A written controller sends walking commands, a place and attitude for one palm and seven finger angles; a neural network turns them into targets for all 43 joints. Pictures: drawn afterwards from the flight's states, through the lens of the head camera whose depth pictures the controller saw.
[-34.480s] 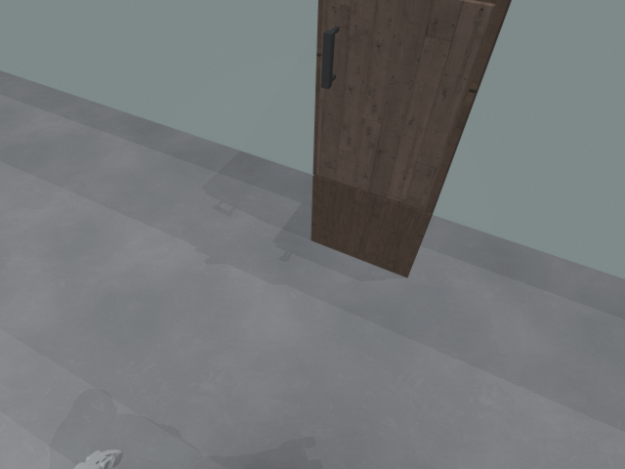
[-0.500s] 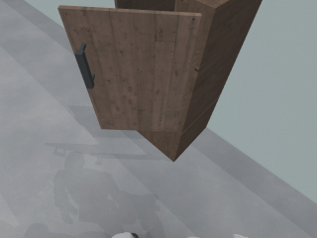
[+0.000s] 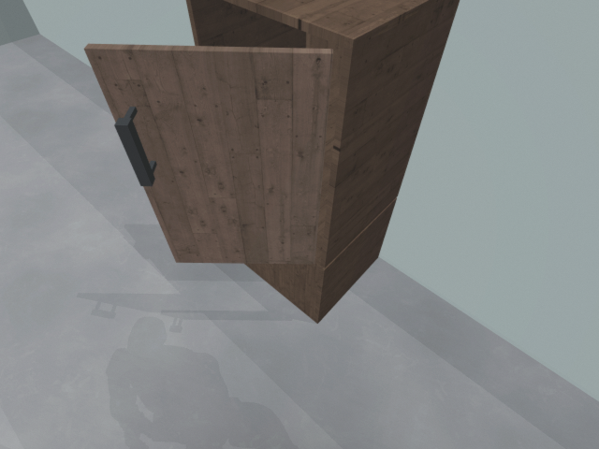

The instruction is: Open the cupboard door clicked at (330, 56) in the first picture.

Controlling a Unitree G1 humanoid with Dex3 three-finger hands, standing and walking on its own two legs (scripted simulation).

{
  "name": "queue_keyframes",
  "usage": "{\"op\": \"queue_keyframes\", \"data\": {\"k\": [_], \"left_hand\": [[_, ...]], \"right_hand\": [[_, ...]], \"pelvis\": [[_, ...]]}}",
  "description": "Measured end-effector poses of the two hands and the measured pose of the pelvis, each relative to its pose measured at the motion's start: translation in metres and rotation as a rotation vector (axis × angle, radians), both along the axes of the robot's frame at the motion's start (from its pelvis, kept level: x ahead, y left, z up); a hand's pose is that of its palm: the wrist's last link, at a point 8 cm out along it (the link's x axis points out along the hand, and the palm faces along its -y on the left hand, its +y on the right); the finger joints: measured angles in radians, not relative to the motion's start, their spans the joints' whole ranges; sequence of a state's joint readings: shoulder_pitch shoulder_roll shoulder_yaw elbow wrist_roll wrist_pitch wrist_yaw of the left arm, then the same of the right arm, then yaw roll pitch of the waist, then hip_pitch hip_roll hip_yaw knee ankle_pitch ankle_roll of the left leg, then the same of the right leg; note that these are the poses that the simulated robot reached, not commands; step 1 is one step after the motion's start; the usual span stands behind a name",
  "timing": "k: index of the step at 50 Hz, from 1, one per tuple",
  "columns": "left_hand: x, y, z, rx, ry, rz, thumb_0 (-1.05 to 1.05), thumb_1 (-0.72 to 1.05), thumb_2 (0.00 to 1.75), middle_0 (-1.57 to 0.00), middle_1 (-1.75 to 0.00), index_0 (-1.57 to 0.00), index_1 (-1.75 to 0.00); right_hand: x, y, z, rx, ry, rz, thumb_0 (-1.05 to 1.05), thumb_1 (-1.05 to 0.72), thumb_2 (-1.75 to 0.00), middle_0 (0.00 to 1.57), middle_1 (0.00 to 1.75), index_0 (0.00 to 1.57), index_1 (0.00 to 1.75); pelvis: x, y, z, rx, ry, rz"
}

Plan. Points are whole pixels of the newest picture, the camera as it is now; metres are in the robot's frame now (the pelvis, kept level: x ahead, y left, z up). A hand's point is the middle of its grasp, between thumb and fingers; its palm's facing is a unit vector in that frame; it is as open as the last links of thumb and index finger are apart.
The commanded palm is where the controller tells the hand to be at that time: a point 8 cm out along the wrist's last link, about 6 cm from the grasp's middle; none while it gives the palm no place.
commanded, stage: come to a stop and stand still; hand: left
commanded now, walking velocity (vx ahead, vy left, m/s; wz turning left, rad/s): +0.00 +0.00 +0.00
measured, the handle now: (139, 147) +0.60 +0.32 +0.05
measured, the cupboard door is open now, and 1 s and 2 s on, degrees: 41 41 41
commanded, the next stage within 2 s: look again from close up in 0.66 s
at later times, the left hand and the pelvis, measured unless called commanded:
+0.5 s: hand out of the picture +0.02 +0.16 -0.18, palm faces +0.05 -0.99 -0.15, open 7.4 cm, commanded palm none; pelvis +0.03 +0.00 +0.00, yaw +0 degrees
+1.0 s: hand out of the picture +0.06 +0.22 -0.18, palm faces -0.01 -0.97 -0.24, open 7.4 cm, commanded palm none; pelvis +0.03 +0.03 -0.01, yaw -1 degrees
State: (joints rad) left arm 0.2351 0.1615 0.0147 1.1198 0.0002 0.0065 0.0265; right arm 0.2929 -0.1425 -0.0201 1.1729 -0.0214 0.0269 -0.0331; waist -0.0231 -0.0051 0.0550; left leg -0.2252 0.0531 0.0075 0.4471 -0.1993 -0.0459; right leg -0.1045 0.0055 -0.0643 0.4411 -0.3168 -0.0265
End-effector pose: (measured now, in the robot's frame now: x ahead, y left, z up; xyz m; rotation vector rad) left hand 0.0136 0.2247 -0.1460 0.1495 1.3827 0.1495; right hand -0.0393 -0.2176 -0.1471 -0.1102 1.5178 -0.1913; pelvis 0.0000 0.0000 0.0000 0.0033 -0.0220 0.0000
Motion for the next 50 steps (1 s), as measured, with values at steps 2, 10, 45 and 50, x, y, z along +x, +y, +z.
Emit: {"op": "queue_keyframes", "data": {"k": [2,10,45,50], "left_hand": [[-0.003,-0.003,0.000,-0.003,0.013,0.004,0.01,0.92,0.90,-0.20,-0.30,-0.20,-0.30],[-0.012,-0.014,-0.002,-0.024,0.049,0.027,0.01,0.91,0.90,-0.19,-0.30,-0.20,-0.30],[0.024,0.020,-0.006,0.018,-0.002,-0.031,0.01,0.90,0.90,-0.20,-0.30,-0.20,-0.30],[0.037,0.039,-0.004,0.051,-0.058,-0.039,0.01,0.90,0.90,-0.20,-0.30,-0.20,-0.30]], "right_hand": [[0.000,0.003,0.000,0.009,0.003,-0.002,0.01,-0.91,-0.90,0.20,0.30,0.20,0.30],[0.020,0.009,-0.001,0.020,-0.022,0.008,0.01,-0.91,-0.90,0.20,0.30,0.20,0.30],[0.086,0.011,-0.003,-0.031,-0.182,0.039,0.01,-0.92,-0.90,0.20,0.30,0.20,0.30],[0.084,0.021,-0.009,-0.024,-0.206,0.043,0.01,-0.92,-0.90,0.20,0.30,0.20,0.30]], "pelvis": [[0.002,-0.001,0.000,0.000,0.001,0.000],[0.012,-0.001,0.001,0.003,0.004,0.001],[0.034,0.025,-0.009,-0.012,0.031,-0.019],[0.028,0.033,-0.013,-0.007,0.009,-0.025]]}}
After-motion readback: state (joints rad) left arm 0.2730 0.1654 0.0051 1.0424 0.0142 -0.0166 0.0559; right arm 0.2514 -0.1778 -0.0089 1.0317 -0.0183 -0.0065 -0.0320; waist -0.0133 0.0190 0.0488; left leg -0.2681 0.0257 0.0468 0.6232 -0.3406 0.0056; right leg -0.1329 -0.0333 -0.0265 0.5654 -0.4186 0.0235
